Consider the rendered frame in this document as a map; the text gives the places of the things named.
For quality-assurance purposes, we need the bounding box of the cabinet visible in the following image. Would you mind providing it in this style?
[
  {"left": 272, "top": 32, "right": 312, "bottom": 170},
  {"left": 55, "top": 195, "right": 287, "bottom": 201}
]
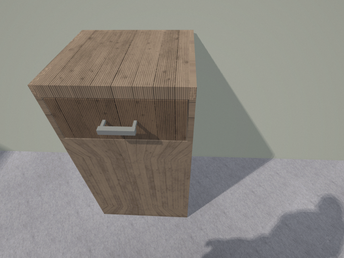
[{"left": 28, "top": 30, "right": 197, "bottom": 218}]

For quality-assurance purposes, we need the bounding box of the handle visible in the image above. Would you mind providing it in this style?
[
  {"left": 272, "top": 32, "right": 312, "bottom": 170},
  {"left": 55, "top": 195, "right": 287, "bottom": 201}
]
[{"left": 96, "top": 120, "right": 137, "bottom": 135}]

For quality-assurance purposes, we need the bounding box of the drawer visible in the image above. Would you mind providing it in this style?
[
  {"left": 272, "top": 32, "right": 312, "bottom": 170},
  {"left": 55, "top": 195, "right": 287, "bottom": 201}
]
[{"left": 43, "top": 97, "right": 188, "bottom": 141}]

